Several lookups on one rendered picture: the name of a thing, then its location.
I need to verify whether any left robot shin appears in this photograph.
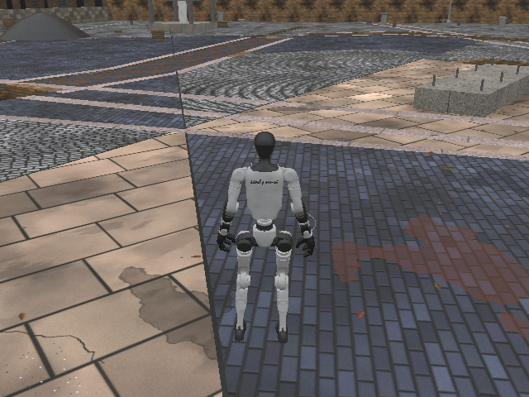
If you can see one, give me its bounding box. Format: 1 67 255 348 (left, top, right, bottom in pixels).
236 274 248 330

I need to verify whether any robot right hand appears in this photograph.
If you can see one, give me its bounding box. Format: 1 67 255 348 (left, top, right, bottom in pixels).
296 236 315 257

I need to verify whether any robot right upper arm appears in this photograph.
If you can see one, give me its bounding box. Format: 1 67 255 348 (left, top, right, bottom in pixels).
282 167 303 213

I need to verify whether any right robot forearm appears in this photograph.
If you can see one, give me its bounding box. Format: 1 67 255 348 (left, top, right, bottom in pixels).
295 201 312 238

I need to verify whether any robot left upper arm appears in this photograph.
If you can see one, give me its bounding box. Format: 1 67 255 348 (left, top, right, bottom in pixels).
226 167 247 213

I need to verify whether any right robot foot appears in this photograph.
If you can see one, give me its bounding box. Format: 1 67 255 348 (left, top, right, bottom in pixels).
275 322 288 343

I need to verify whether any robot left hand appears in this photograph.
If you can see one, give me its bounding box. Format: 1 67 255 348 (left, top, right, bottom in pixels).
217 233 236 252

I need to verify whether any left robot forearm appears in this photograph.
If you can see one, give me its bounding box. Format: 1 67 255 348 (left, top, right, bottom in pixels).
218 200 235 236

